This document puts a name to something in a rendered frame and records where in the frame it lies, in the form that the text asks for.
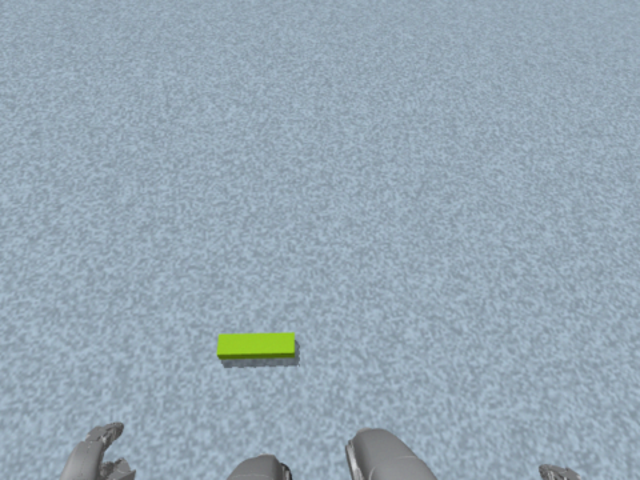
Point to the carton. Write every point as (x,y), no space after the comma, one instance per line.
(256,346)

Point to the right robot hand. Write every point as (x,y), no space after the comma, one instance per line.
(550,472)

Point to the left robot hand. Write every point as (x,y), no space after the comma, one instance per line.
(85,460)

